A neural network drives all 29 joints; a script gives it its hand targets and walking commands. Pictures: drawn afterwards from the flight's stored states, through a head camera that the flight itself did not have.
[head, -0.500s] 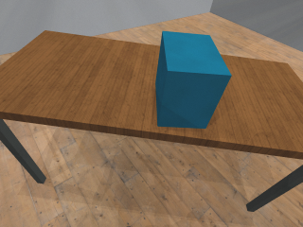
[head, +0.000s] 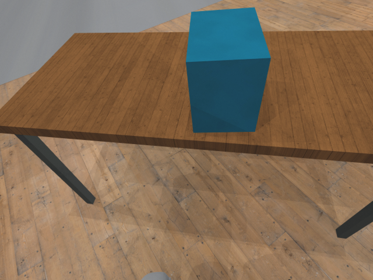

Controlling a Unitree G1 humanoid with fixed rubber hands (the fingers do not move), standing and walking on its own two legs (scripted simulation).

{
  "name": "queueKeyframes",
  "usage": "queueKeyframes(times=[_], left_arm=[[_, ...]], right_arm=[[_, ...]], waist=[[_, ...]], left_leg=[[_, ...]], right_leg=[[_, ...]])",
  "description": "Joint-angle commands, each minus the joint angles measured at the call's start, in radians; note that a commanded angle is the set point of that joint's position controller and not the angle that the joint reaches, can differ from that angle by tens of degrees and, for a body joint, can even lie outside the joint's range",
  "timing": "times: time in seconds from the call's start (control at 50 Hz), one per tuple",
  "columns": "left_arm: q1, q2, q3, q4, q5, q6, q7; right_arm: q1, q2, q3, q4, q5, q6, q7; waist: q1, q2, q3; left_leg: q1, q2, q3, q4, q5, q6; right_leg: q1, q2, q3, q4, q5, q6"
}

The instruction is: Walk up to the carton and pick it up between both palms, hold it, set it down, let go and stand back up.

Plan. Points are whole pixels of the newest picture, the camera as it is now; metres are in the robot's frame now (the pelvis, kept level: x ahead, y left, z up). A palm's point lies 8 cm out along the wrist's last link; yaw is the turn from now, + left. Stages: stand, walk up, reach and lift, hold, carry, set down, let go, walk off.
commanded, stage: walk up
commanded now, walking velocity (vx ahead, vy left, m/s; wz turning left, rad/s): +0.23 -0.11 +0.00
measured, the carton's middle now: (223, 71) +0.65 -0.06 +0.07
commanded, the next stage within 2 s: none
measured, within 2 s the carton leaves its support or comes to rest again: neither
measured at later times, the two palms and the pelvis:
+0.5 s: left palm out of the picture +0.11 +0.23 -0.16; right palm out of the picture +0.05 -0.21 -0.13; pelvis +0.09 +0.01 +0.00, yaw -2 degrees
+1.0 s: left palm out of the picture +0.08 +0.20 -0.16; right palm out of the picture +0.09 -0.26 -0.15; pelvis +0.05 -0.03 -0.01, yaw -1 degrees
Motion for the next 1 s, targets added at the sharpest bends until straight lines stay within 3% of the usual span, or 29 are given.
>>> queueKeyframes(times=[0.0, 0.08, 0.12, 0.16, 0.18, 0.2, 0.22, 0.24, 0.26, 0.3, 0.36, 0.4, 0.42, 0.44, 0.46, 0.5, 0.52, 0.54, 0.58, 0.62, 0.64, 0.66, 0.72, 0.76, 0.78, 0.8, 0.88, 0.96, 0.98], left_arm=[[0.202, 0.131, 0.025, 0.050, 0.009, 0.003, 0.011], [0.188, 0.135, 0.027, 0.081, 0.018, 0.000, 0.011], [0.159, 0.153, 0.033, 0.077, 0.008, -0.008, 0.008], [0.081, 0.162, 0.040, 0.077, 0.001, -0.014, 0.000], [0.007, 0.146, 0.036, 0.038, -0.004, -0.017, -0.010], [-0.007, 0.140, 0.039, 0.022, -0.005, -0.018, -0.019], [0.020, 0.129, 0.051, 0.010, -0.002, 0.001, -0.022], [-0.001, 0.142, 0.060, 0.004, 0.020, 0.016, -0.025], [-0.009, 0.135, 0.063, 0.011, 0.014, 0.030, -0.028], [-0.005, 0.043, 0.043, 0.019, 0.011, 0.044, -0.039], [0.026, 0.036, 0.047, 0.037, 0.003, 0.071, -0.035], [-0.012, 0.051, 0.042, 0.004, -0.002, 0.070, -0.038], [-0.066, 0.067, 0.046, -0.012, -0.004, 0.065, -0.034], [-0.080, 0.088, 0.047, -0.005, -0.004, 0.063, -0.029], [-0.091, 0.091, 0.045, -0.021, -0.010, 0.065, -0.029], [-0.139, 0.115, 0.041, -0.021, -0.010, 0.067, -0.021], [-0.161, 0.109, 0.038, -0.031, -0.008, 0.067, -0.015], [-0.154, 0.107, 0.040, -0.030, -0.008, 0.068, -0.010], [-0.165, 0.176, 0.054, -0.035, -0.002, 0.060, 0.002], [-0.119, 0.241, 0.069, -0.044, -0.004, 0.043, 0.013], [-0.153, 0.254, 0.074, -0.029, -0.001, 0.051, 0.011], [-0.186, 0.253, 0.072, -0.072, -0.010, 0.049, 0.009], [-0.168, 0.201, 0.058, -0.078, 0.007, 0.056, 0.018], [-0.221, 0.216, 0.057, -0.091, 0.005, 0.068, 0.029], [-0.234, 0.195, 0.053, -0.092, 0.014, 0.063, 0.021], [-0.227, 0.212, 0.063, -0.117, 0.020, 0.056, 0.012], [-0.264, 0.202, 0.054, -0.087, 0.011, 0.044, 0.000], [-0.220, 0.192, 0.063, -0.064, 0.000, 0.061, -0.010], [-0.221, 0.174, 0.059, -0.063, -0.001, 0.060, -0.014]], right_arm=[[-0.143, -0.018, 0.005, -0.073, -0.001, -0.022, -0.015], [-0.160, 0.003, 0.023, -0.077, 0.007, -0.040, -0.021], [-0.092, -0.015, 0.018, -0.055, 0.012, -0.048, -0.028], [0.056, -0.048, 0.009, -0.009, 0.014, -0.068, -0.037], [0.204, -0.104, -0.015, 0.001, 0.012, -0.076, -0.050], [0.329, -0.190, -0.040, 0.042, 0.000, -0.072, -0.057], [0.350, -0.229, -0.053, 0.062, -0.006, -0.057, -0.066], [0.297, -0.202, -0.046, 0.051, 0.000, -0.050, -0.069], [0.170, -0.128, -0.019, 0.017, 0.005, -0.056, -0.066], [0.025, -0.007, 0.023, -0.005, 0.016, -0.078, -0.050], [0.075, -0.001, 0.037, 0.016, 0.012, -0.103, -0.042], [0.121, -0.025, 0.047, 0.057, 0.022, -0.106, -0.049], [0.173, -0.017, 0.048, 0.074, 0.018, -0.113, -0.047], [0.213, -0.022, 0.052, 0.082, 0.011, -0.115, -0.040], [0.211, -0.051, 0.044, 0.091, 0.006, -0.110, -0.040], [0.232, -0.071, 0.039, 0.086, 0.000, -0.100, -0.038], [0.250, -0.078, 0.037, 0.089, -0.006, -0.094, -0.038], [0.223, -0.073, 0.031, 0.080, -0.009, -0.086, -0.040], [0.195, -0.124, 0.003, 0.051, -0.008, -0.074, -0.048], [0.233, -0.113, -0.008, 0.019, -0.007, -0.070, -0.053], [0.317, -0.022, 0.004, 0.034, 0.001, -0.062, -0.053], [0.328, -0.007, 0.014, 0.040, 0.020, -0.042, -0.060], [0.156, -0.043, -0.013, -0.019, 0.013, 0.001, -0.058], [0.181, 0.009, -0.004, -0.018, -0.003, 0.013, -0.049], [0.199, 0.038, 0.010, 0.021, -0.011, 0.021, -0.040], [0.223, 0.034, 0.008, 0.033, -0.011, 0.029, -0.041], [0.188, 0.021, 0.012, 0.029, 0.005, 0.012, -0.048], [0.298, -0.034, 0.015, 0.081, 0.000, -0.012, -0.048], [0.307, -0.067, 0.005, 0.086, -0.005, -0.021, -0.047]], waist=[[0.028, -0.146, 0.094], [0.012, -0.089, 0.090], [-0.026, -0.081, 0.049], [-0.117, -0.037, -0.015], [-0.200, -0.027, -0.077], [-0.244, 0.086, -0.147], [-0.207, 0.129, -0.097], [-0.181, 0.096, 0.001], [-0.105, 0.003, 0.142], [-0.021, 0.029, 0.199], [0.011, 0.099, 0.179], [0.039, 0.167, 0.151], [0.006, 0.221, 0.127], [-0.019, 0.167, 0.072], [-0.017, 0.207, 0.027], [-0.031, 0.187, 0.026], [-0.051, 0.105, 0.042], [-0.027, 0.121, 0.034], [-0.020, 0.049, 0.122], [-0.043, -0.077, 0.046], [-0.092, -0.253, -0.040], [-0.064, -0.278, -0.058], [-0.017, -0.296, -0.037], [-0.065, -0.248, -0.062], [-0.065, -0.050, -0.080], [-0.063, 0.005, -0.077], [-0.059, -0.170, -0.030], [-0.071, -0.091, 0.013], [-0.077, -0.039, 0.021]], left_leg=[[-0.186, -0.013, 0.056, -0.124, -0.081, 0.008], [-0.092, -0.032, 0.060, -0.254, -0.149, 0.049], [0.001, -0.047, 0.053, -0.338, -0.126, 0.079], [0.325, -0.027, 0.018, -0.497, 0.032, 0.123], [0.569, 0.097, -0.117, -0.511, 0.116, 0.179], [0.727, 0.336, -0.413, -0.573, 0.122, 0.262], [0.668, 0.477, -0.619, -0.683, 0.024, 0.342], [0.537, 0.491, -0.597, -0.688, 0.044, 0.346], [0.324, 0.440, -0.461, -0.708, 0.248, 0.294], [0.133, 0.226, -0.186, -0.765, 0.186, 0.185], [0.135, 0.130, -0.047, -0.720, 0.491, 0.131], [0.166, 0.068, 0.061, -0.666, 0.747, 0.154], [0.243, 0.047, 0.059, -0.634, 0.839, 0.154], [0.271, 0.060, 0.044, -0.609, 0.894, 0.160], [0.299, 0.062, 0.063, -0.604, 0.813, 0.175], [0.310, 0.084, 0.026, -0.606, 0.714, 0.184], [0.292, 0.106, -0.013, -0.613, 0.635, 0.189], [0.279, 0.126, -0.049, -0.619, 0.490, 0.203], [0.268, 0.160, -0.066, -0.515, 0.633, 0.177], [0.230, 0.126, -0.030, -0.405, 0.452, 0.105], [0.225, 0.098, -0.024, -0.421, 0.165, 0.092], [0.208, -0.002, 0.041, -0.260, -0.095, 0.068], [0.089, -0.073, 0.013, 0.023, -0.416, 0.045], [0.125, -0.051, -0.021, 0.080, -0.383, 0.066], [0.117, -0.072, -0.044, 0.034, -0.315, 0.078], [0.101, -0.079, -0.041, -0.002, -0.290, 0.074], [0.185, -0.089, -0.041, -0.293, -0.209, 0.068], [0.407, -0.064, -0.051, -0.625, -0.006, 0.104], [0.422, 0.037, -0.158, -0.698, -0.059, 0.113]], right_leg=[[0.180, -0.270, 0.227, 0.007, 0.593, 0.024], [0.162, -0.293, 0.254, 0.061, 0.718, -0.022], [0.183, -0.301, 0.245, 0.135, 0.840, -0.011], [-0.001, -0.261, 0.176, 0.310, 0.909, 0.009], [-0.204, -0.186, 0.100, 0.456, 0.700, 0.042], [-0.396, -0.084, 0.021, 0.692, 0.204, 0.084], [-0.484, -0.021, 0.051, 0.856, -0.299, 0.093], [-0.502, -0.066, 0.126, 0.941, -0.299, 0.088], [-0.469, -0.086, 0.167, 0.953, -0.234, 0.099], [-0.327, -0.121, 0.188, 0.797, -0.102, 0.114], [-0.254, -0.091, 0.163, 0.727, -0.006, 0.125], [-0.232, -0.070, 0.134, 0.572, 0.004, 0.123], [-0.241, -0.054, 0.105, 0.516, 0.013, 0.136], [-0.228, -0.047, 0.089, 0.495, 0.023, 0.135], [-0.220, -0.055, 0.071, 0.465, 0.043, 0.149], [-0.210, -0.058, 0.074, 0.440, 0.022, 0.147], [-0.206, -0.078, 0.090, 0.396, 0.009, 0.149], [-0.189, -0.091, 0.102, 0.362, -0.005, 0.145], [-0.203, -0.112, 0.109, 0.237, 0.179, 0.165], [-0.093, -0.218, 0.197, 0.252, 0.735, 0.125], [-0.033, -0.255, 0.217, 0.267, 0.763, 0.058], [-0.072, -0.365, 0.305, 0.231, 0.897, -0.027], [-0.113, -0.390, 0.355, 0.143, 0.933, -0.105], [-0.205, -0.304, 0.290, 0.114, 0.660, -0.105], [-0.197, -0.299, 0.338, 0.034, 0.255, -0.076], [-0.178, -0.327, 0.397, -0.014, 0.014, -0.057], [-0.174, -0.283, 0.384, -0.026, 0.016, -0.067], [-0.329, -0.206, 0.296, -0.023, -0.135, 0.047], [-0.361, -0.183, 0.257, 0.037, -0.121, 0.075]])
